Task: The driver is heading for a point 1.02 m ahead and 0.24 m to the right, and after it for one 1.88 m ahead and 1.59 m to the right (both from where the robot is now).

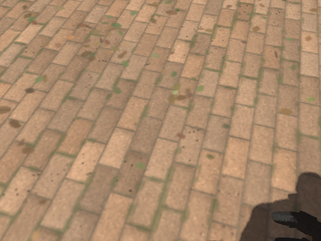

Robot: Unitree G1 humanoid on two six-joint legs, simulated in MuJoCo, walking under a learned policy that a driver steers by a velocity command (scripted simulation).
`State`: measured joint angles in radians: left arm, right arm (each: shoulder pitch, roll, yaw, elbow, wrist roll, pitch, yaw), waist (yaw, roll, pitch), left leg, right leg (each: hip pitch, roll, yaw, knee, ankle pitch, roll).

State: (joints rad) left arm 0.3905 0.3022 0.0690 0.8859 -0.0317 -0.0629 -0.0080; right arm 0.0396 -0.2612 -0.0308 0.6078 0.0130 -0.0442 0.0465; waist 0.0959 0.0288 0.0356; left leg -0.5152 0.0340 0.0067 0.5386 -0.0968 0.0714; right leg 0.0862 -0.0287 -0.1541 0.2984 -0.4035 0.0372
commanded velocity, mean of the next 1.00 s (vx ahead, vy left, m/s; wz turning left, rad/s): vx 0.32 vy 0.00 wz -0.34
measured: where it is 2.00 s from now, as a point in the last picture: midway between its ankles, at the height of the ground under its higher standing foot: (235, 171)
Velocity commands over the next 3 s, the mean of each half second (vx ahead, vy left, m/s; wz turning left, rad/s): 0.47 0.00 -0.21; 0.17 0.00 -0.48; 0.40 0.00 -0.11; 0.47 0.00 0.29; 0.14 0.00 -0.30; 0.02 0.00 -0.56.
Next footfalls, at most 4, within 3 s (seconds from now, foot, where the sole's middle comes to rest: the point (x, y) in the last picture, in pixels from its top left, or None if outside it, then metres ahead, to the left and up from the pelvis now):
0.54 right None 0.44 -0.14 -0.76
1.02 left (166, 218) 0.53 0.06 -0.76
1.44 right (248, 209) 0.61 -0.28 -0.76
1.94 left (224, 131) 1.00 -0.19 -0.76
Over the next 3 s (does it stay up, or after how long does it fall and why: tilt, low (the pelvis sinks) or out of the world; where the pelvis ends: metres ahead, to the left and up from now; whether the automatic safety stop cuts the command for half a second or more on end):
stays up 1.01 -0.29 0.01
